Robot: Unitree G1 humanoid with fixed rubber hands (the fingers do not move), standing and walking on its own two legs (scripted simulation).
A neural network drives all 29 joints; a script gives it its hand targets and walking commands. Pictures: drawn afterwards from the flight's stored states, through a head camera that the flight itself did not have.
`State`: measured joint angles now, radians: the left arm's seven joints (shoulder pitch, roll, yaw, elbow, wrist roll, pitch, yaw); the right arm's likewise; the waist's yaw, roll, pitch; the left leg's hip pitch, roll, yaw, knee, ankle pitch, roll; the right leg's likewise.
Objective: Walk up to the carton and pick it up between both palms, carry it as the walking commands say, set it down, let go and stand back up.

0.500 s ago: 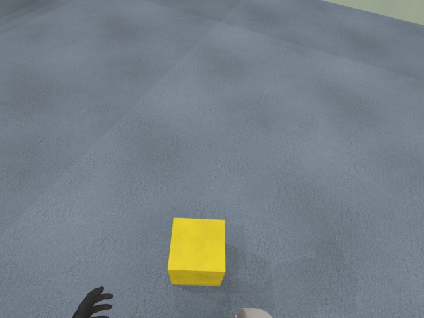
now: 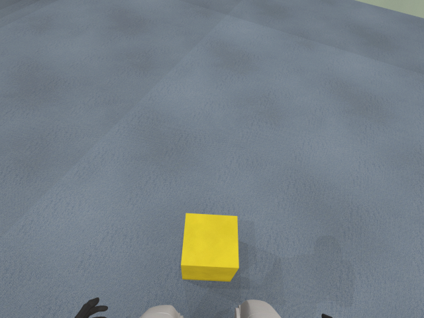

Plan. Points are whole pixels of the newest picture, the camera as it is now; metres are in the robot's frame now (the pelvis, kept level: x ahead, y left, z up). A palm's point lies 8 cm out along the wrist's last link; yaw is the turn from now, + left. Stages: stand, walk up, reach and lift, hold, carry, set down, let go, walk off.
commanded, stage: walk up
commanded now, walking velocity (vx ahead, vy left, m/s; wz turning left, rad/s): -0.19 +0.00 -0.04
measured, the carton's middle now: (208, 248) +0.42 -0.01 -0.64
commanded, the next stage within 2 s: stand in 0.72 s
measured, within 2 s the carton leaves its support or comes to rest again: neither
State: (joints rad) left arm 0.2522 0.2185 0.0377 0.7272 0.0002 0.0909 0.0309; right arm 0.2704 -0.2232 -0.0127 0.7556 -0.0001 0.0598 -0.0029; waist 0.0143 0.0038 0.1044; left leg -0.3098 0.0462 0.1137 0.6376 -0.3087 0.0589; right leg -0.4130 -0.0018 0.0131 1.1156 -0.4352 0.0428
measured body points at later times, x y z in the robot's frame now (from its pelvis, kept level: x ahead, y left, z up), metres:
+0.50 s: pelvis -0.06 -0.01 +0.00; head -0.04 -0.02 +0.45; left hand +0.03 +0.23 -0.13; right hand +0.02 -0.27 -0.13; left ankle -0.05 +0.08 -0.73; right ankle -0.04 -0.14 -0.73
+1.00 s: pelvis -0.07 -0.02 +0.00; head -0.07 -0.02 +0.45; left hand +0.03 +0.23 -0.12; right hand +0.01 -0.27 -0.12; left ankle -0.05 +0.08 -0.73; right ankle -0.04 -0.14 -0.73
